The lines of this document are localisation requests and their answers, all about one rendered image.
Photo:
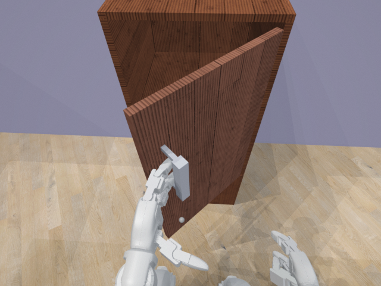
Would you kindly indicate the handle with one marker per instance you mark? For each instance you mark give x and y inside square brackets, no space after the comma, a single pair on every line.
[180,172]

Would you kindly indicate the robot left thigh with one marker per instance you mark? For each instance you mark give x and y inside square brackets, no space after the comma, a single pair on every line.
[165,278]

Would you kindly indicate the left robot forearm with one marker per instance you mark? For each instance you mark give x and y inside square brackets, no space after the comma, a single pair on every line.
[138,269]

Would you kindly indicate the cupboard door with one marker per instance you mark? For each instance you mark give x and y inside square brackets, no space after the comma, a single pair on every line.
[208,117]

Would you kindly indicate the left robot hand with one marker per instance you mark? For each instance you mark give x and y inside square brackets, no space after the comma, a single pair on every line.
[148,216]

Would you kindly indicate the right robot hand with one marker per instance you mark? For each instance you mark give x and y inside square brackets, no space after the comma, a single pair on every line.
[295,270]

